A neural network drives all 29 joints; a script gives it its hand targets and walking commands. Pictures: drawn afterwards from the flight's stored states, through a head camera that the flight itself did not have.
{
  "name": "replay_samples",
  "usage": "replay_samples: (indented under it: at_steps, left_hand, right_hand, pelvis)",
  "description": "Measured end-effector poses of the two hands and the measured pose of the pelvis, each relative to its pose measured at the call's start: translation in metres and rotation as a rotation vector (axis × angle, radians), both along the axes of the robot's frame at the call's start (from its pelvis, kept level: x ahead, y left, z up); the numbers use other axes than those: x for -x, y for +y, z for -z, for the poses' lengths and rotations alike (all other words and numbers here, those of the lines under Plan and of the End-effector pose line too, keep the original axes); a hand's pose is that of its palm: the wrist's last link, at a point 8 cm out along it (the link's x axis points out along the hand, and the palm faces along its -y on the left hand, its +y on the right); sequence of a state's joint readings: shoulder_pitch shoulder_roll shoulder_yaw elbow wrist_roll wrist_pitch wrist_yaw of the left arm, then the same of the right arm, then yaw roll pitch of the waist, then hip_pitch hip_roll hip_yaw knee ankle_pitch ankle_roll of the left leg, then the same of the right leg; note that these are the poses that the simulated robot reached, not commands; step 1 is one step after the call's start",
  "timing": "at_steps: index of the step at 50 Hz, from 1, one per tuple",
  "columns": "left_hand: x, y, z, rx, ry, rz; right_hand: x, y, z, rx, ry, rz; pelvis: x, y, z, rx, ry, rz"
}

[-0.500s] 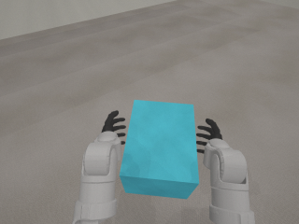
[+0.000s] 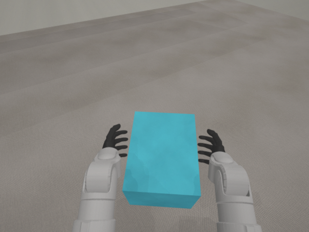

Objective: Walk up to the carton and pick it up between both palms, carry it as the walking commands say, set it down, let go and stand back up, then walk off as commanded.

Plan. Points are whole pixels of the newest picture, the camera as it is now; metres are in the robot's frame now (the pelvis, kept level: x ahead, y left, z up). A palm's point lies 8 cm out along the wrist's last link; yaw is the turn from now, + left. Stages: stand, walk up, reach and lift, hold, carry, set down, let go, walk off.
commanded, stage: carry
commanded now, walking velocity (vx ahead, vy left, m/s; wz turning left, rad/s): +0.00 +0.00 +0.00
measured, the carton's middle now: (162, 159) +0.35 +0.00 -0.02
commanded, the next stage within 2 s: none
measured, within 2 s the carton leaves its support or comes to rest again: neither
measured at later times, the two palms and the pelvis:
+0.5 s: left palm (112, 169) +0.26 +0.12 +0.07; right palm (226, 176) +0.26 -0.15 +0.07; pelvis -0.04 -0.01 +0.00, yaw +0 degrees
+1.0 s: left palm (111, 174) +0.25 +0.13 +0.06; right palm (224, 179) +0.25 -0.14 +0.06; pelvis -0.04 -0.01 +0.00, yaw +0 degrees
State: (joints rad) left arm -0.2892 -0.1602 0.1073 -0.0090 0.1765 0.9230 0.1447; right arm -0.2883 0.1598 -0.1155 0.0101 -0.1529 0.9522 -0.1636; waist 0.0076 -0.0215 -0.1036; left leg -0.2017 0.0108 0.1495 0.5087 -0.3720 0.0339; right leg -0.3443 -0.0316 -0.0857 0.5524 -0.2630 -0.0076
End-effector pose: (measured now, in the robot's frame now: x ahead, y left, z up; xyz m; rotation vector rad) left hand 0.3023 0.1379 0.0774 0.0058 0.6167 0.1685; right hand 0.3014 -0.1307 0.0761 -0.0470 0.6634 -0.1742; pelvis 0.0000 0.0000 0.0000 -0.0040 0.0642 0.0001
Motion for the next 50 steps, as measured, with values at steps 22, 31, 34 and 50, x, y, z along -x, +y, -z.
replay_samples:
  at_steps: [22,31,34,50]
  left_hand:
    - [0.041,-0.015,0.004,-0.024,-0.003,0.028]
    - [0.049,-0.011,0.006,-0.025,-0.002,0.023]
    - [0.051,-0.010,0.006,-0.025,0.000,0.021]
    - [0.051,-0.010,0.014,-0.025,0.003,0.031]
  right_hand:
    - [0.042,-0.017,0.008,-0.013,-0.011,-0.002]
    - [0.048,-0.012,0.007,-0.005,-0.016,-0.007]
    - [0.049,-0.011,0.007,-0.003,-0.015,-0.009]
    - [0.049,-0.011,0.015,-0.001,-0.013,-0.010]
  pelvis:
    - [0.034,-0.011,-0.001,-0.015,-0.045,-0.001]
    - [0.041,-0.008,-0.001,-0.011,-0.047,-0.001]
    - [0.042,-0.008,-0.001,-0.011,-0.048,-0.002]
    - [0.042,-0.007,-0.001,-0.010,-0.047,-0.002]
